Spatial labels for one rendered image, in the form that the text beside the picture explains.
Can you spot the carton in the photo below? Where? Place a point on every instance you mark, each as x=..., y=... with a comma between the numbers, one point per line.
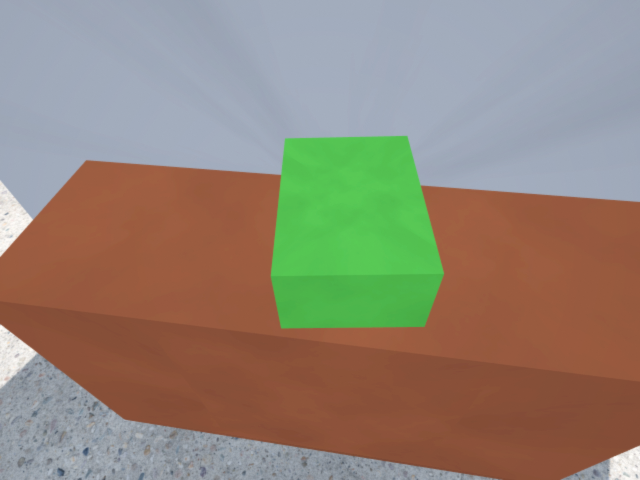
x=354, y=246

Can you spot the pedestal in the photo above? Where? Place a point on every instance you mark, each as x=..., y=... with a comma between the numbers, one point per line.
x=150, y=286

